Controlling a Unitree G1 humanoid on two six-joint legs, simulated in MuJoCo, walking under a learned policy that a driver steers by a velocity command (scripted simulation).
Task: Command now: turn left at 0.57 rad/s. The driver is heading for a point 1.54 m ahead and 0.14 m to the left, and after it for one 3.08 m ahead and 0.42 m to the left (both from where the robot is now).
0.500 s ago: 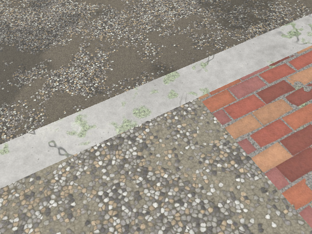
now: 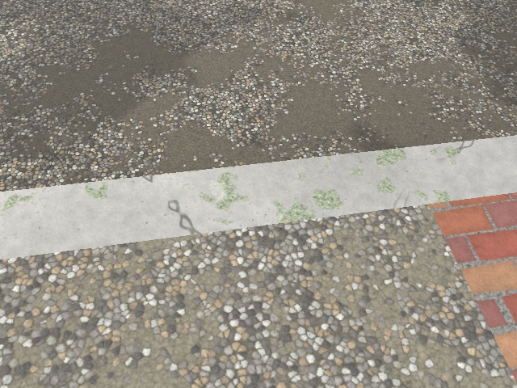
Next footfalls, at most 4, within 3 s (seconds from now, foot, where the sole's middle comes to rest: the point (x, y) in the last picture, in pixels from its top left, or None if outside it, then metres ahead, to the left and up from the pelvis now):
0.26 right None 0.05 -0.13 -0.78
0.68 left None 0.00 0.08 -0.78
1.12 right None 0.38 -0.01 -0.78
1.68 left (163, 327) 0.60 0.24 -0.78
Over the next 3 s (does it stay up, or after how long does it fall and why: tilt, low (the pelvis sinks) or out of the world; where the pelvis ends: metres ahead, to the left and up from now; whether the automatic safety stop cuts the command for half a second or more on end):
stays up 0.89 0.17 -0.01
